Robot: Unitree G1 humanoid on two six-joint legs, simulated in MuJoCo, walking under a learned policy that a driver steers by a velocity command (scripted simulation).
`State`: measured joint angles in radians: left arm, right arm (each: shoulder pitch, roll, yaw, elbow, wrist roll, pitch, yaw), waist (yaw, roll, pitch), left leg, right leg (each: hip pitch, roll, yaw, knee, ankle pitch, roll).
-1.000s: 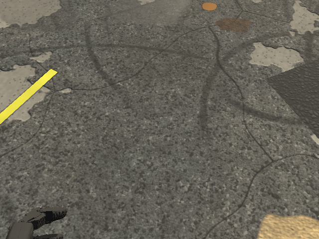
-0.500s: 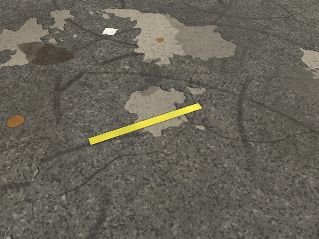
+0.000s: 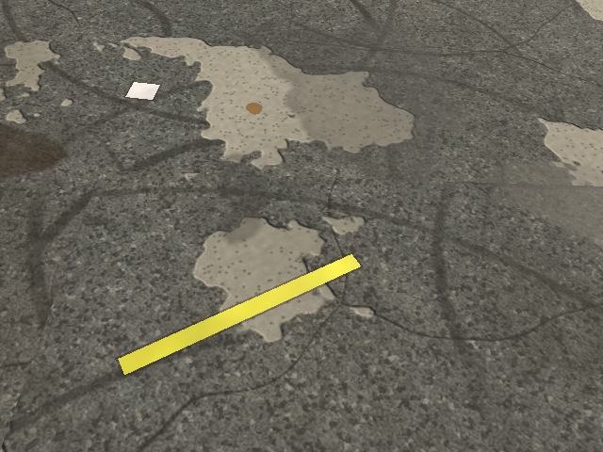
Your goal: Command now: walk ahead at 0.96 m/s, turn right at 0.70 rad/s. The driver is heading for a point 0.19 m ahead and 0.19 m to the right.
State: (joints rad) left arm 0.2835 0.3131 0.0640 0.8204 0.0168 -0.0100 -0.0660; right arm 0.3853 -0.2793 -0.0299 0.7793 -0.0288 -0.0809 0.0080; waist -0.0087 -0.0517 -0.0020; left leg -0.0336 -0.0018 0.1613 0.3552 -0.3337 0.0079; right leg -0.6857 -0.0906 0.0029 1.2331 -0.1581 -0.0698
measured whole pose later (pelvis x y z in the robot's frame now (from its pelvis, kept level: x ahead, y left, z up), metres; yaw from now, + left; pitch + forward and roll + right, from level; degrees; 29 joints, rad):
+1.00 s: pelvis +0.42 +0.02 +0.00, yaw -14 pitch -1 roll +0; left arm 0.18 0.25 0.01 0.95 0.00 0.02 0.02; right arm 0.11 -0.23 -0.03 0.85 -0.01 -0.02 -0.02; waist 0.02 0.00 0.04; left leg -0.31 -0.01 -0.01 0.52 -0.21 0.01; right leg -0.13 0.04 0.03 0.51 -0.37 -0.04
